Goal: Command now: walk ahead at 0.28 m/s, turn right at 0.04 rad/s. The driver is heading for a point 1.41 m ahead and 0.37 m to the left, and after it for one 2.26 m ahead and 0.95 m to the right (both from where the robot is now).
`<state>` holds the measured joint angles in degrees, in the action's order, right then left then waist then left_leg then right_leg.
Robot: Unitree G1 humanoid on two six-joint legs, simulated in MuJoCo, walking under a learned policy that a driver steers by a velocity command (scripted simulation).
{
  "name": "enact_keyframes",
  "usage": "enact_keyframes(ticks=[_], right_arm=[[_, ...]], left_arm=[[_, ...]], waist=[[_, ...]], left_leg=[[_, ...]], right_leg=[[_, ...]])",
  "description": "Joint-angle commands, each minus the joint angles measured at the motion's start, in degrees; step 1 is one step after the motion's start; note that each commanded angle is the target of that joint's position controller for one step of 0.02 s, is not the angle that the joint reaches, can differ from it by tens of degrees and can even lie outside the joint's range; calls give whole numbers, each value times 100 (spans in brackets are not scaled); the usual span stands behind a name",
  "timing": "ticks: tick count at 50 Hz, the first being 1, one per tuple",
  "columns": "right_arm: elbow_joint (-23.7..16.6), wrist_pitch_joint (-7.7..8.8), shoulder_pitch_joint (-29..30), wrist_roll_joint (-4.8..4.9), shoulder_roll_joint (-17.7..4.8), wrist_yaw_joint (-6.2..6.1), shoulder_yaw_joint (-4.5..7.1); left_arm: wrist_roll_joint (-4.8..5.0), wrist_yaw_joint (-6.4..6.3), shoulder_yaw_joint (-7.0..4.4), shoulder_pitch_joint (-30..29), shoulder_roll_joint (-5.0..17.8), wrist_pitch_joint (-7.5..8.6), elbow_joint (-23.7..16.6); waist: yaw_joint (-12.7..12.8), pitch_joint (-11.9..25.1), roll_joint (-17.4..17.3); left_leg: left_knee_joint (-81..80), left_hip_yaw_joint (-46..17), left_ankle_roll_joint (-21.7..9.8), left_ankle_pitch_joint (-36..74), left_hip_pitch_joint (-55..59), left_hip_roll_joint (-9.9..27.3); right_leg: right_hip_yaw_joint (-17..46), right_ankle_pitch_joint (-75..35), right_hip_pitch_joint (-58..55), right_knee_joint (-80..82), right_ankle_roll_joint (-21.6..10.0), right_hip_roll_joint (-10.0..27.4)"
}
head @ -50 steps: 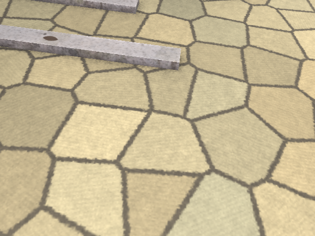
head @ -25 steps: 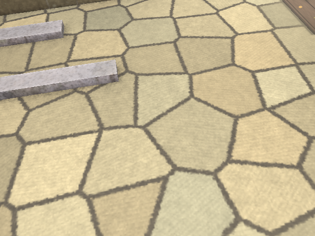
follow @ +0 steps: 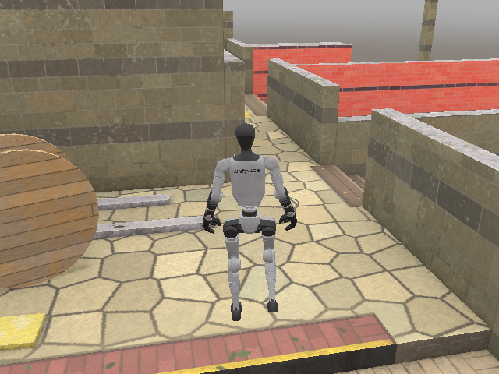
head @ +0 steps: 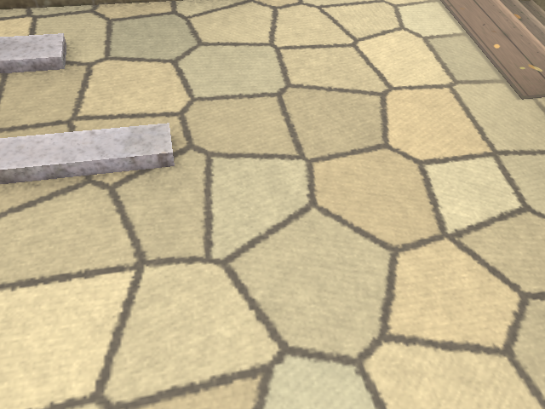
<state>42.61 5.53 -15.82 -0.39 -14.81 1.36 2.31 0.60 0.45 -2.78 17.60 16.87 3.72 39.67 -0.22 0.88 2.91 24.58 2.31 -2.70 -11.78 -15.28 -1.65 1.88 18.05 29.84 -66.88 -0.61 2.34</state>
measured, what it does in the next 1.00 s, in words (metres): walks ahead: right foot, then left foot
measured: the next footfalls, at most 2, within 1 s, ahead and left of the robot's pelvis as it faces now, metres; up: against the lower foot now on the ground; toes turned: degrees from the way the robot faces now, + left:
right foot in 0.30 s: +0.26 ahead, -0.12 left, +0.00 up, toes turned +1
left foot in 0.64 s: +0.29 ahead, +0.13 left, +0.00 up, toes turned +1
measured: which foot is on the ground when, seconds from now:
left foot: down 0.00-0.32, up 0.34-0.62, down 0.64-1.00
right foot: up 0.00-0.28, down 0.30-1.00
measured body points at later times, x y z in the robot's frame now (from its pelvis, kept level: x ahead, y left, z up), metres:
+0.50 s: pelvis +0.17 -0.01 +0.00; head +0.19 -0.02 +0.45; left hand +0.28 +0.26 -0.11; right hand +0.30 -0.28 -0.12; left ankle +0.16 +0.12 -0.69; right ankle +0.22 -0.12 -0.74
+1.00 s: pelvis +0.24 +0.03 -0.01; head +0.25 +0.04 +0.44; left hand +0.32 +0.29 -0.14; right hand +0.37 -0.20 -0.13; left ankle +0.25 +0.13 -0.74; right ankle +0.22 -0.12 -0.74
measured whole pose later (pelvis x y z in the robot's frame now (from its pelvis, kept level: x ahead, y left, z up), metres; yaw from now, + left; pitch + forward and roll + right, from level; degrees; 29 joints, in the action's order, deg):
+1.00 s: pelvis +0.24 +0.03 -0.01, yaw +0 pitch -1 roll -1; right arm 48.6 1.4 -9.6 -0.4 -11.3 -0.3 0.7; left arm -0.4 -2.5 -2.8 13.2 12.6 -0.7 49.6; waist 0.4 -1.3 0.1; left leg 31.9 0.9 -1.7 -16.5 -14.9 -0.9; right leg 1.3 17.6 11.7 -29.9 2.8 2.0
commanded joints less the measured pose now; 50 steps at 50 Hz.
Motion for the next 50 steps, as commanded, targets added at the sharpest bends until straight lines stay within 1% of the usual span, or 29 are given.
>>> enact_keyframes(ticks=[1,3,5,7,11,13,14,15,16,17,18,19,20,21,22,24,26,29,31,32,33,34,35,36,38,40,42,45,50], right_arm=[[-256,95,140,-31,-728,-33,139],[-154,69,164,-26,-806,-71,146],[-72,-5,180,0,-825,-131,133],[53,-68,-42,44,-875,-179,134],[208,-207,-139,110,-955,-185,156],[213,-277,5,165,-985,-199,177],[227,-292,-17,184,-961,-200,174],[212,-269,-150,91,-815,-202,127],[150,-183,-633,-59,-506,-161,9],[160,-141,-728,-8,-419,-125,-68],[112,-144,-283,134,-787,-68,56],[-10,-179,124,194,-878,-61,103],[-74,-231,378,135,-816,-85,106],[-93,-284,372,57,-757,-119,118],[-47,-322,223,28,-627,-159,102],[105,-364,-89,-13,-369,-211,29],[108,-377,8,-42,-283,-211,-26],[119,-428,66,-13,-400,-204,15],[116,-462,69,-101,-440,-201,56],[30,-459,75,-164,-608,-223,85],[-127,-468,247,-158,-1031,-272,153],[-99,-498,574,-168,-830,-267,89],[-193,-490,900,-122,-486,-241,21],[-160,-466,966,-129,-319,-229,-33],[-76,-374,818,-94,-398,-208,-33],[61,-310,555,-38,-458,-213,-10],[120,-295,495,-15,-411,-225,-12],[196,-321,530,-6,-360,-216,-2],[381,-367,639,6,-317,-163,20]], left_arm=[[-64,-54,-119,78,321,-6,-370],[-101,-88,-73,-158,194,-29,-410],[-108,-70,-7,-450,9,-17,-423],[-86,-27,13,-853,-42,-6,-478],[-91,49,-61,-1175,151,20,-598],[-120,66,-120,-1031,260,38,-584],[-133,37,-171,-782,344,39,-513],[-150,-28,-263,-420,632,25,-463],[-169,-78,-356,-6,1017,-23,-487],[-45,-91,-416,540,1056,-112,-357],[21,-77,-339,812,766,-116,-224],[-18,-83,-281,361,682,-96,-291],[-71,-75,-227,-64,557,-67,-359],[-89,-56,-183,-399,443,-37,-382],[-110,-48,-159,-633,364,-21,-382],[-164,-40,-175,-837,372,-2,-338],[-183,-48,-192,-774,404,-14,-241],[-136,-48,-178,-716,429,-115,-117],[-126,-49,-76,-642,187,-160,-15],[-185,-53,-4,-483,-3,-161,67],[-266,-70,4,-131,-83,-165,137],[-213,-150,44,103,-245,-192,120],[-196,-213,-2,-135,15,-248,145],[-183,-249,-50,-318,131,-292,159],[-222,-286,-84,-231,202,-343,266],[-172,-260,-75,-207,131,-316,373],[-129,-251,-75,-233,90,-291,465],[-105,-267,-87,-268,59,-319,602],[-99,-335,-121,-287,80,-431,859]], waist=[[187,91,-817],[180,65,-737],[85,124,-801],[-127,188,-816],[-207,200,-809],[-40,279,-746],[82,407,-662],[153,745,-403],[20,1388,441],[349,1634,1248],[558,1333,857],[461,712,471],[325,346,213],[116,147,116],[-76,117,222],[-235,287,397],[-166,492,467],[-148,640,393],[-208,479,274],[-177,339,-19],[163,127,-919],[382,252,-1807],[287,-54,-1606],[233,-190,-1425],[184,-192,-1066],[100,-23,-706],[49,168,-509],[30,275,-354],[57,173,-299]], left_leg=[[-1096,-1129,-1014,3361,632,1397],[-1082,-705,-977,4180,561,1265],[-1045,-329,-822,4203,478,1038],[-989,-309,-765,4074,676,1063],[-571,-632,-787,3770,1197,1355],[-150,-768,-690,3425,1294,1353],[165,-759,-585,3202,1199,1202],[765,-581,-406,2632,834,919],[1983,-281,-144,771,-479,397],[3494,-99,149,-2115,-1963,-129],[4336,-478,158,-2530,-2640,36],[4593,-505,150,-2037,-2831,282],[4462,-498,177,-1677,-2679,434],[4109,-561,236,-1435,-2324,586],[3687,-537,303,-1319,-1839,646],[2901,-290,435,-1092,-927,517],[2154,-263,481,-676,-487,486],[1253,-185,430,240,141,374],[562,-154,293,475,669,289],[230,-607,156,802,861,665],[-125,-1297,-109,1039,585,1327],[-563,-1627,-494,-384,-154,1572],[-721,-1574,-390,-1464,-590,1245],[-667,-1389,-206,-1637,-736,1042],[-401,-1027,-3,-969,-621,775],[-52,-809,47,48,-201,638],[182,-721,-8,908,141,597],[296,-689,-90,1548,369,584],[207,-672,-140,1724,411,552]], right_leg=[[51,-343,766,92,186,273],[-45,-766,702,822,276,227],[-153,-1394,295,1839,253,147],[-206,-1885,37,2593,219,34],[-74,-1712,-129,3318,30,-69],[-157,-1653,-516,3843,-156,-167],[-234,-2011,-1106,4208,-301,-248],[148,-3065,-2017,4051,-526,136],[1273,-3387,-3664,3713,-1177,1086],[2868,-1989,-4426,4335,-2007,1963],[3380,54,-4162,4886,-1959,1868],[2963,528,-3450,5090,-1713,1731],[2511,192,-2693,5228,-1533,1543],[2080,-450,-2063,5347,-1388,1372],[1616,-1038,-1604,5424,-1263,1148],[773,-2314,-1045,5320,-1232,797],[485,-2918,-1036,5123,-1272,753],[508,-1956,-961,4918,-1148,808],[435,-532,-664,4648,-734,496],[337,143,-455,4341,-396,250],[-100,688,-385,3604,-26,-294],[-226,438,-960,3556,113,-288],[-189,3,-1287,3639,161,-203],[-184,-276,-1425,3707,158,-180],[-35,-583,-1590,3866,136,-79],[21,-942,-1647,3925,136,-47],[31,-1299,-1695,3910,163,-19],[28,-1510,-1790,3881,212,-1],[24,-1519,-1940,3931,256,18]])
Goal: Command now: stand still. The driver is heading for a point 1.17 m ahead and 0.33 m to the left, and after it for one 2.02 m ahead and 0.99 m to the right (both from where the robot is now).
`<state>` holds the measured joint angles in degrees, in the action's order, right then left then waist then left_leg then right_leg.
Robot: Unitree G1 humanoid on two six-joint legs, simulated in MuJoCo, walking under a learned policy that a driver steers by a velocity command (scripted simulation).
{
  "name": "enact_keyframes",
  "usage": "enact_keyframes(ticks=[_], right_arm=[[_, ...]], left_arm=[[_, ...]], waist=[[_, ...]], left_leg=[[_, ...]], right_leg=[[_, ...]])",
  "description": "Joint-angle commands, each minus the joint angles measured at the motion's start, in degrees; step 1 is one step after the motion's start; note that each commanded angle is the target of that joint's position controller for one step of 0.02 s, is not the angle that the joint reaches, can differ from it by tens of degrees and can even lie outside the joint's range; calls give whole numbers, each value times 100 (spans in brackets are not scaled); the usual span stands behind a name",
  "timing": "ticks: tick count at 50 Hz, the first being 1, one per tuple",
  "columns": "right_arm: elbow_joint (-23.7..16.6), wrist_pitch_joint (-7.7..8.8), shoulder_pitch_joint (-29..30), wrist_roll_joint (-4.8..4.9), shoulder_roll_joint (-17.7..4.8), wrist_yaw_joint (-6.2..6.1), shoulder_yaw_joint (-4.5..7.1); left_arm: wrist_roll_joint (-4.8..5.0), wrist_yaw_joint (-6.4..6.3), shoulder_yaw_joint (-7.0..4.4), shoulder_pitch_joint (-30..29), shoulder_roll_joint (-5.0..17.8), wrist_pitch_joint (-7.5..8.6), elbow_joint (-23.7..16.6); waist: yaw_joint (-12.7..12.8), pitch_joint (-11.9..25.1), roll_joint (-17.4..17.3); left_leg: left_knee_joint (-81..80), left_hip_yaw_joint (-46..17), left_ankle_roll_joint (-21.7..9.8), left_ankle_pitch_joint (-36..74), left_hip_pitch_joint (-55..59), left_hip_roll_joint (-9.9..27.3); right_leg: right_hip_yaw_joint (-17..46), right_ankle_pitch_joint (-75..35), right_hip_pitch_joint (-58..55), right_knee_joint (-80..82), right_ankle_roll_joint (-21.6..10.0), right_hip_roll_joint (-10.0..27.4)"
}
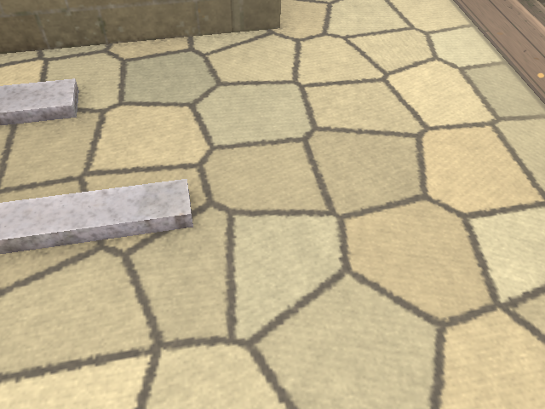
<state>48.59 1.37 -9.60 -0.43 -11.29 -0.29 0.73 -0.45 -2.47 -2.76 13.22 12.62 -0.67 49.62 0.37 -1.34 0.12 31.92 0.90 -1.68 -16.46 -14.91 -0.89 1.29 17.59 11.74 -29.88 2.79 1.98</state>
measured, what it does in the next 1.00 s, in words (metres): walks ahead: right foot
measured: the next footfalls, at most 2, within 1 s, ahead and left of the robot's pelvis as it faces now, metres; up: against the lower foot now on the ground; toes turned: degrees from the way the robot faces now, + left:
right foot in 0.60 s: +0.07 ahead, -0.15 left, +0.00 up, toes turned -2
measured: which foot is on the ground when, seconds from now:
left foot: down 0.00-0.60, up 0.62-1.00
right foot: down 0.00-0.36, up 0.38-0.58, down 0.60-1.00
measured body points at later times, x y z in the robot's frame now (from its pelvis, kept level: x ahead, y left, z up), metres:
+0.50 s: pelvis +0.02 -0.01 +0.01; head +0.02 -0.02 +0.46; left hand +0.06 +0.25 -0.13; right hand +0.06 -0.28 -0.14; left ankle +0.00 +0.10 -0.73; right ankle -0.02 -0.13 -0.70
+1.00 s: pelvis +0.19 -0.05 +0.00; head +0.22 -0.07 +0.45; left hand +0.08 +0.18 -0.13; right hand +0.42 -0.27 -0.10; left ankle +0.39 +0.09 -0.69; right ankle +0.03 -0.15 -0.73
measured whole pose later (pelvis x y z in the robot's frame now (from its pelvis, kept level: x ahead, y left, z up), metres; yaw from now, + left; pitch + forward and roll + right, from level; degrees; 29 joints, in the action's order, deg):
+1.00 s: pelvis +0.19 -0.05 +0.00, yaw +0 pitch +2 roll +0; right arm 50.6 4.2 3.0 1.7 -13.6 2.1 2.7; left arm 0.2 -1.0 -1.4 28.3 9.9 5.1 62.3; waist 5.5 -1.0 -2.2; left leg 33.7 1.5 -2.2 2.9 -37.3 3.6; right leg -2.3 18.4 -8.8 -7.8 -1.9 -1.3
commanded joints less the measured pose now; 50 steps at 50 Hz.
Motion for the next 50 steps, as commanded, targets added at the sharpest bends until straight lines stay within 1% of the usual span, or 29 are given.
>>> enact_keyframes(ticks=[1,6,15,16,17,18,19,20,21,22,23,24,25,27,28,29,30,31,32,33,34,35,36,37,38,40,44,48,50], right_arm=[[-170,43,28,11,-667,7,184],[75,13,60,15,-673,-5,211],[458,-44,80,18,-700,-72,228],[544,-59,-20,27,-704,-86,234],[591,-87,-101,68,-835,-106,284],[625,-106,-214,98,-1006,-119,343],[663,-98,-411,116,-1154,-125,391],[698,-59,-559,125,-1298,-133,443],[711,8,-615,107,-1344,-146,469],[696,89,-590,75,-1300,-147,470],[654,158,-485,91,-1256,-140,467],[588,201,-319,141,-1195,-135,459],[542,217,-138,197,-1185,-130,458],[506,175,170,284,-1240,-108,475],[536,132,147,296,-1195,-97,468],[547,110,101,276,-1036,-82,421],[505,123,146,222,-702,-49,318],[387,174,155,106,-332,-21,217],[197,257,311,243,-488,-22,273],[122,333,471,370,-756,-12,311],[178,383,388,352,-893,9,337],[289,406,281,252,-906,0,362],[325,413,273,179,-959,-3,396],[357,395,315,160,-910,13,408],[365,372,373,153,-803,29,398],[273,331,663,140,-644,47,372],[-46,334,1542,180,-448,115,273],[-275,370,2105,221,-463,245,211],[-401,414,2268,233,-507,322,197]], left_arm=[[9,-55,-131,146,515,-7,-82],[14,-96,-150,104,553,-39,198],[14,-118,-132,77,526,-5,685],[24,-118,-122,190,467,-5,784],[57,-121,-129,187,467,-3,824],[74,-119,-129,96,459,19,789],[79,-108,-117,-69,419,70,703],[102,-73,-99,-235,375,144,613],[141,-24,-109,-338,394,221,564],[180,23,-130,-357,424,290,558],[211,65,-146,-305,449,352,569],[216,94,-162,-267,481,407,593],[218,116,-167,-225,459,454,626],[162,151,-168,229,295,512,885],[140,165,-192,689,239,507,1120],[121,169,-221,1122,244,471,1309],[114,158,-252,1588,372,468,1392],[121,138,-301,1911,872,489,1289],[19,227,-296,1966,1139,593,1322],[34,254,-215,1406,961,694,1160],[55,281,-145,981,783,748,1030],[54,316,-107,725,737,765,936],[56,322,-74,685,639,766,904],[36,314,-25,834,487,746,946],[20,291,-2,1057,440,731,1009],[6,221,11,1357,476,694,1075],[15,133,10,1500,612,650,1045],[83,124,-21,1788,629,613,1165],[110,113,-65,1792,691,566,1198]], waist=[[0,372,-24],[0,265,-56],[-17,58,-96],[-19,165,-156],[-79,76,-260],[-157,-90,-491],[-263,-266,-787],[-341,-446,-1052],[-359,-603,-1106],[-335,-649,-1040],[-248,-596,-882],[-155,-513,-694],[-58,-412,-669],[258,-171,-603],[427,-48,-506],[557,-24,-302],[694,81,356],[665,205,1618],[614,-51,1702],[390,-606,1007],[215,-727,728],[97,-600,532],[69,-554,501],[105,-467,526],[157,-409,578],[239,-393,524],[397,-539,477],[480,-763,485],[415,-797,493]], left_leg=[[-551,-524,-241,2178,381,467],[-675,-483,-227,1986,426,420],[-910,-456,-193,1253,391,358],[-997,-446,-222,449,433,315],[-1133,-557,-329,-782,390,331],[-1411,-940,-503,-1973,306,569],[-1830,-1619,-759,-2882,315,1036],[-2215,-2380,-1067,-3304,201,1537],[-2450,-2880,-1292,-3229,100,1871],[-2529,-3083,-1401,-2919,231,2064],[-2501,-3048,-1384,-2595,394,2128],[-2472,-2737,-1241,-2192,458,2013],[-2417,-2299,-1066,-1778,354,1812],[-2075,-1299,-819,-1150,-336,1217],[-1711,-977,-770,-1193,-735,996],[-1209,-760,-676,-1288,-1090,780],[30,-374,-428,-1080,-1679,465],[2027,259,-24,-1276,-2573,16],[3060,-305,-133,-1616,-3302,-60],[3556,-567,-227,-1068,-3817,349],[3601,-543,-278,-420,-3882,539],[3418,-503,-274,60,-3651,667],[3082,-481,-227,444,-3437,753],[2849,-393,-175,720,-3221,772],[2685,-275,-115,931,-3155,742],[2272,-138,-9,1248,-3199,698],[893,64,85,1961,-2746,506],[143,132,-30,2072,-2581,412],[-94,117,-164,1848,-2532,392]], right_leg=[[83,-1467,-153,250,-79,60],[66,-1372,-207,368,-68,72],[-5,-1060,-154,562,-71,53],[-140,-517,-167,504,-88,-47],[-340,187,45,229,-133,-209],[-495,702,425,-156,-184,-316],[-575,913,914,-660,-229,-339],[-456,911,1202,-1210,-315,-220],[-210,1027,1483,-1761,-418,-34],[-19,1286,1829,-2258,-502,131],[90,1388,2045,-2397,-589,276],[101,1316,1987,-2152,-656,362],[27,1153,1625,-1606,-690,367],[-447,225,145,-374,-645,24],[-752,-391,-651,17,-554,-251],[-799,-420,-1175,216,-493,-390],[124,131,-1765,675,-629,213],[2268,1087,-2081,1564,-1118,1535],[3958,2536,-1653,2280,-1826,2186],[3829,2954,-1359,2389,-1805,2169],[3150,2339,-1241,2342,-1559,1905],[2544,1530,-1147,2334,-1348,1632],[2007,735,-1114,2359,-1202,1420],[1575,80,-1113,2361,-1116,1237],[1247,-546,-1183,2341,-1110,1118],[858,-1407,-1257,2329,-1161,1007],[391,-1850,-996,2508,-1130,875],[224,-2062,-1358,2477,-1195,1061],[175,-2500,-1713,2276,-1182,1227]])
